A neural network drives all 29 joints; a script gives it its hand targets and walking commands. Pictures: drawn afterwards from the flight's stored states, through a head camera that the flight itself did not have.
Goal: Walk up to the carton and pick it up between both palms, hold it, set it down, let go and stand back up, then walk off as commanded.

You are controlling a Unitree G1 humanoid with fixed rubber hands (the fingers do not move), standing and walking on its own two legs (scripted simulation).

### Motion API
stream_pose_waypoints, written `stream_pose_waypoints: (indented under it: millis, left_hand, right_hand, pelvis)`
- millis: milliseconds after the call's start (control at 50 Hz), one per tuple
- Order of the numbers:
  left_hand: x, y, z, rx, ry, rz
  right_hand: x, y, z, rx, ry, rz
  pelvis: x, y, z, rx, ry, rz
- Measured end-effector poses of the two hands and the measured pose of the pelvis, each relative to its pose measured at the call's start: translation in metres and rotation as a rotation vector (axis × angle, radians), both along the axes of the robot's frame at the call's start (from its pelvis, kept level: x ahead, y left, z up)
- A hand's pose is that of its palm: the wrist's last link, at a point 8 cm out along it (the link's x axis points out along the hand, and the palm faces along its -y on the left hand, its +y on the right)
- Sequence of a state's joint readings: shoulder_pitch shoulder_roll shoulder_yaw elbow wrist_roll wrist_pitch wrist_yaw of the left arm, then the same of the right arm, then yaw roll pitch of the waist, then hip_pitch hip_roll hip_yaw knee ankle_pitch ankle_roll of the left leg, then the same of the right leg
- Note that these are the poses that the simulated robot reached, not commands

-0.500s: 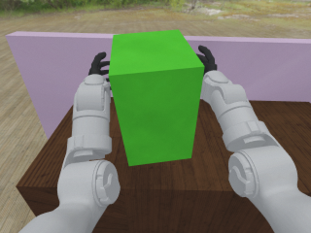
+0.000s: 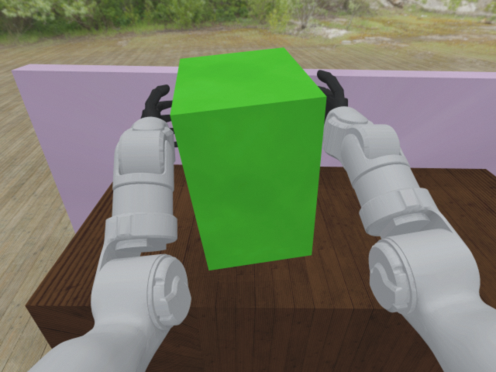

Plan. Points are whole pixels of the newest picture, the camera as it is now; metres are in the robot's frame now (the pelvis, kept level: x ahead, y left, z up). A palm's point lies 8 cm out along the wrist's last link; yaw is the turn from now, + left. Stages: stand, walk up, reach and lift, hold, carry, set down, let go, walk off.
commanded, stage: hold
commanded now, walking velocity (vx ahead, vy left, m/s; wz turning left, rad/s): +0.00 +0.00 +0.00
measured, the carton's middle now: (246, 158) +0.40 +0.01 +0.24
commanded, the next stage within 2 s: none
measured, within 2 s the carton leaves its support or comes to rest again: neither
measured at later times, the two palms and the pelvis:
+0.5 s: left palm (157, 125) +0.37 +0.14 +0.31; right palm (339, 112) +0.37 -0.12 +0.33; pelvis +0.00 +0.00 +0.00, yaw +0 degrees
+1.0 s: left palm (157, 119) +0.38 +0.14 +0.32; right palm (339, 108) +0.38 -0.12 +0.33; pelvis +0.01 +0.00 +0.00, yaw +0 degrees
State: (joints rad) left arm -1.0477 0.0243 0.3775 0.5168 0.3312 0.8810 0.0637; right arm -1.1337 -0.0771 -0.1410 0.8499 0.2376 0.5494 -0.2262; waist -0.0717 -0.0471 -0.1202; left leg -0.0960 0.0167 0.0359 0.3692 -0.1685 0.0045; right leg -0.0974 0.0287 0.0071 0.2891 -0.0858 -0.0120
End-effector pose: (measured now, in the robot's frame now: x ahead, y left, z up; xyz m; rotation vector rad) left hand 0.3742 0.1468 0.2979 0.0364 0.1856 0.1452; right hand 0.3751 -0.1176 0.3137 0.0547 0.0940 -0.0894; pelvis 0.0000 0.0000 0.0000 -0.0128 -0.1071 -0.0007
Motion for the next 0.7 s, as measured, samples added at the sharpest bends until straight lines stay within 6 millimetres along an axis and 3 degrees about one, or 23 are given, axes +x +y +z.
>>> stream_pose_waypoints:
  millis: [240, 700]
  left_hand:
    - [-0.003, -0.005, 0.013, 0.022, -0.025, -0.001]
    - [-0.001, -0.007, 0.018, 0.031, -0.009, -0.019]
  right_hand:
    - [-0.002, -0.005, 0.013, 0.009, -0.025, 0.002]
    - [-0.003, -0.008, 0.015, 0.002, -0.007, -0.009]
  pelvis:
    - [0.002, 0.000, 0.000, -0.001, 0.003, 0.000]
    - [0.003, 0.000, 0.000, -0.001, 0.005, 0.001]
